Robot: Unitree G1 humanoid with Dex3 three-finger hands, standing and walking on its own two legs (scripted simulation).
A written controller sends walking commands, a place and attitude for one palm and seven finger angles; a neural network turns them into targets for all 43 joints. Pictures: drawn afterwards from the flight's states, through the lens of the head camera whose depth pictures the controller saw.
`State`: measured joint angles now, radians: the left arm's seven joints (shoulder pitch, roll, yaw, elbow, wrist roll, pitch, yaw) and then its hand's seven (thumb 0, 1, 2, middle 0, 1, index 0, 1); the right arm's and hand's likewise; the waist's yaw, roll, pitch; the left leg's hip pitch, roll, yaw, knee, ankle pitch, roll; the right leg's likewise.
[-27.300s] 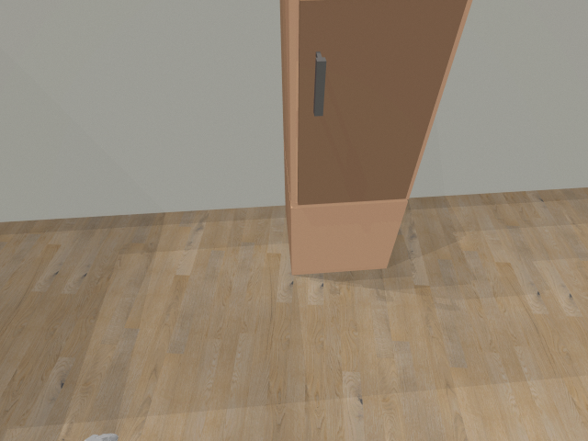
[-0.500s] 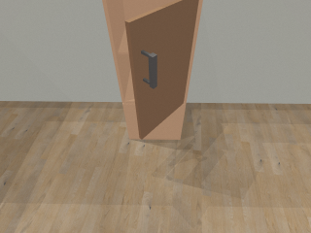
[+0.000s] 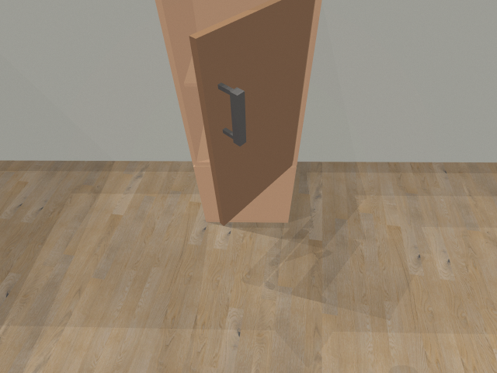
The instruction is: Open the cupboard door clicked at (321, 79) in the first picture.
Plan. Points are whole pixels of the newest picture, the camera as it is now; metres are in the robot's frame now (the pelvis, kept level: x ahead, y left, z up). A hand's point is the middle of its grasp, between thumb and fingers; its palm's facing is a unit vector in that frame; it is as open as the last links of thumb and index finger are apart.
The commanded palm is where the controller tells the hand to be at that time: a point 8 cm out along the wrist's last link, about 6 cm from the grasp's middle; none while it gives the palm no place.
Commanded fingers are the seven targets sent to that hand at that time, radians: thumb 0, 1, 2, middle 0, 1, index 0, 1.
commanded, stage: look to check the result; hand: left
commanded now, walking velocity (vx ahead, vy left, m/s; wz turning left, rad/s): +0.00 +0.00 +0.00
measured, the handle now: (231, 115) +0.60 +0.08 +0.08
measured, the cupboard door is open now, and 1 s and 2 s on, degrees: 49 49 49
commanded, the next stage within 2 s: walk to a spot facing it in 0.12 s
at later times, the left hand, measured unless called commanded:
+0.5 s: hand out of the picture +0.06 +0.20 -0.18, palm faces -0.06 -0.97 -0.25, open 7.4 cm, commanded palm none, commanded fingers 0.00 0.90 0.90 -0.20 -0.30 -0.20 -0.30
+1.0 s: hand out of the picture +0.10 +0.17 -0.17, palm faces -0.29 -0.92 -0.27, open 7.4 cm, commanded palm none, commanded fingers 0.00 0.90 0.90 -0.20 -0.30 -0.20 -0.30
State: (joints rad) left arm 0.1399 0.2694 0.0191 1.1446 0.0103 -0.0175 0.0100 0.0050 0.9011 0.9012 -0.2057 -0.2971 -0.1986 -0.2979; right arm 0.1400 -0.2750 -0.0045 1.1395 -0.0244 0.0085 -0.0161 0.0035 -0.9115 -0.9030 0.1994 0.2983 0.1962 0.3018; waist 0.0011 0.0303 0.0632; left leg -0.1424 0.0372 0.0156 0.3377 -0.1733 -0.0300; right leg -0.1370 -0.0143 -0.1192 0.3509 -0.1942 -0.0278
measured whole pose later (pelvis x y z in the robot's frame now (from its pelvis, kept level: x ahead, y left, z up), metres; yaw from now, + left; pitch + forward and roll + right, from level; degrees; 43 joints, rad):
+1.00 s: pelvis -0.01 -0.02 -0.01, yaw -21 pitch +1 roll +2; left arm 0.22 0.21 0.07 0.95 0.03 0.04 0.01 0.00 0.90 0.90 -0.21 -0.30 -0.20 -0.30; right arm 0.09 -0.22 -0.06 0.93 -0.01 0.05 -0.03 0.01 -0.91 -0.90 0.20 0.30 0.19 0.30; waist 0.03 -0.01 0.10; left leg -0.43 0.03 0.02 0.94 -0.43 -0.06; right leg -0.29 0.06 0.11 0.49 -0.21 -0.06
